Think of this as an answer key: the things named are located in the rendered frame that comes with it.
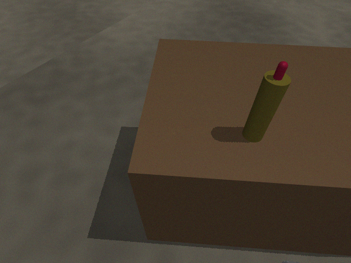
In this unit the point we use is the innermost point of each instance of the bottle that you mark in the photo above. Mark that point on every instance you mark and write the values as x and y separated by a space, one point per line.
271 91

